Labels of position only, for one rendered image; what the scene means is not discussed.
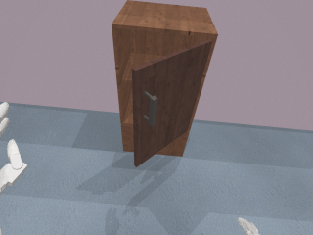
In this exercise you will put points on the handle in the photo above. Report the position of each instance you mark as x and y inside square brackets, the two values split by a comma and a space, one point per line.
[152, 109]

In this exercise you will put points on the robot left hand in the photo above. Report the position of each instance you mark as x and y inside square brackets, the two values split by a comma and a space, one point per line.
[13, 170]

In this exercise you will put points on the cupboard door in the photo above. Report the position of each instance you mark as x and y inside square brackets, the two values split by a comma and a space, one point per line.
[175, 80]

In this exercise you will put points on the robot right hand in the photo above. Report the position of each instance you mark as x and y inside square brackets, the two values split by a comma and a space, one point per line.
[249, 228]

